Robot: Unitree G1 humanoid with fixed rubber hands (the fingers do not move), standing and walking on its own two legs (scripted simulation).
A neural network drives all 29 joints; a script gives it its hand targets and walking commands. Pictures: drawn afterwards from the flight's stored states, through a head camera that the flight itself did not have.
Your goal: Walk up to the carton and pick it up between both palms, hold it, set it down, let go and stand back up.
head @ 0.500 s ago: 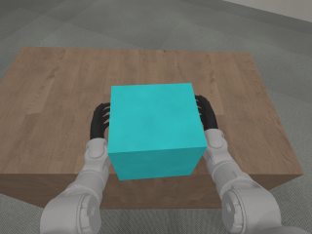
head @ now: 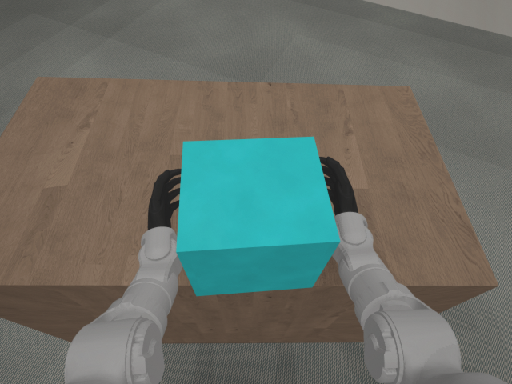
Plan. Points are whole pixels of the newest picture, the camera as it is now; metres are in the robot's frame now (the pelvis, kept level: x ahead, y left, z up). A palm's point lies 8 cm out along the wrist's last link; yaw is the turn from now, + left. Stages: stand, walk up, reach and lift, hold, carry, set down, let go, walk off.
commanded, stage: reach and lift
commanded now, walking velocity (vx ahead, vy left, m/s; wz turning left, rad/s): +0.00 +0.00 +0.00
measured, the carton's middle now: (252, 219) +0.38 +0.01 -0.01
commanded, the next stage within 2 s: none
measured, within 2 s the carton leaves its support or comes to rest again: leaves its support in 0.20 s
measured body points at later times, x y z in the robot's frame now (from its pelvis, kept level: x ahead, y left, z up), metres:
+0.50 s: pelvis -0.02 +0.00 +0.00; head +0.03 +0.01 +0.45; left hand +0.36 +0.17 +0.02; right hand +0.38 -0.13 +0.04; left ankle +0.01 +0.14 -0.74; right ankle -0.03 -0.15 -0.74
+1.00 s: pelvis -0.02 +0.00 +0.00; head +0.01 +0.01 +0.45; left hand +0.38 +0.17 +0.07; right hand +0.39 -0.13 +0.09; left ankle +0.01 +0.14 -0.74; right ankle -0.03 -0.15 -0.74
